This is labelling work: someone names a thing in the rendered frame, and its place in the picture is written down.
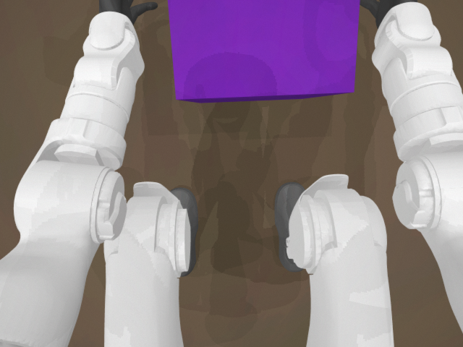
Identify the right robot hand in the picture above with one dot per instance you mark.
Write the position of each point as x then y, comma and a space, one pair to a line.
380, 9

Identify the left robot forearm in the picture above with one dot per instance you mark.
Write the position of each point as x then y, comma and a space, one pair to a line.
98, 105

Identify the left robot upper arm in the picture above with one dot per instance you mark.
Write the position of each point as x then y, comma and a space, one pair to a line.
64, 212

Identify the robot left shin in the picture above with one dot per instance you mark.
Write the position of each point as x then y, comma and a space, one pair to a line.
141, 189

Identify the right robot forearm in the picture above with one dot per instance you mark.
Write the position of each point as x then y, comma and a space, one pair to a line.
423, 94

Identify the right robot upper arm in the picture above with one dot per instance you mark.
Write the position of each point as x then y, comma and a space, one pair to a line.
428, 196

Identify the robot right shin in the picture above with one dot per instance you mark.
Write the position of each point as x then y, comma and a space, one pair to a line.
340, 181

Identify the left robot hand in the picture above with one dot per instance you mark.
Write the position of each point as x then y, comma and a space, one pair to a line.
124, 7

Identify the robot shin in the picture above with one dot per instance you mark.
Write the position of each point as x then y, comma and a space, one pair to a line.
340, 181
141, 189

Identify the carton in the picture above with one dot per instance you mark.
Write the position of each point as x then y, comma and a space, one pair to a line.
247, 50

